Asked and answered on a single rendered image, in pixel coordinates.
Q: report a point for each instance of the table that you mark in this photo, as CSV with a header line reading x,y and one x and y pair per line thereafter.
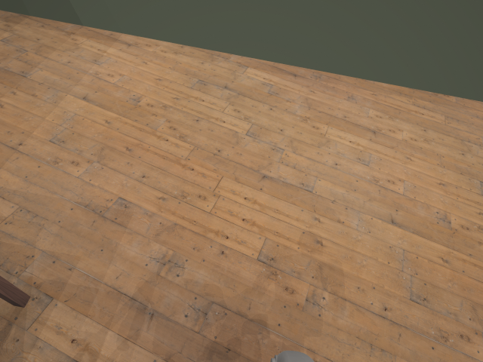
x,y
12,294

